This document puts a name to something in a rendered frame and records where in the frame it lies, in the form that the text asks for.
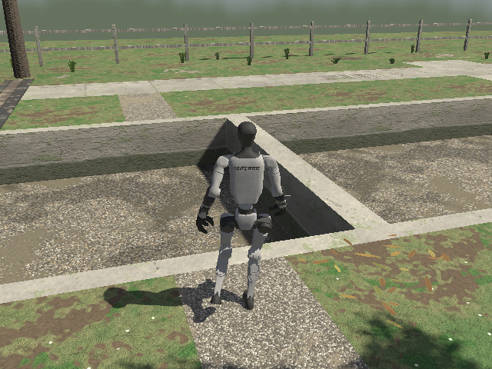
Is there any left robot foot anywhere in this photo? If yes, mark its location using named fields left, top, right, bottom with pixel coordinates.
left=210, top=293, right=222, bottom=304

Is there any robot left forearm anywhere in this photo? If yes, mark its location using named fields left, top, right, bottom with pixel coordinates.
left=198, top=186, right=215, bottom=218

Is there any right robot hand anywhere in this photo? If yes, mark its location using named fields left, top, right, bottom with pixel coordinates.
left=269, top=204, right=287, bottom=216

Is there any robot right forearm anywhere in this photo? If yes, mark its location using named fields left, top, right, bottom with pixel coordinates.
left=274, top=185, right=286, bottom=208

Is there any right robot upper arm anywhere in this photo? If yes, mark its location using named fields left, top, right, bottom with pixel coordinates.
left=263, top=155, right=283, bottom=197

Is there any left robot upper arm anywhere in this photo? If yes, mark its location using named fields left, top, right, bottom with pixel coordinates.
left=208, top=155, right=231, bottom=198

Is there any left robot hand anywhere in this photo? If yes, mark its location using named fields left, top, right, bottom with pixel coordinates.
left=196, top=216, right=214, bottom=234

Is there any robot left thigh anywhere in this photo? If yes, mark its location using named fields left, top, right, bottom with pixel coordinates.
left=220, top=213, right=235, bottom=259

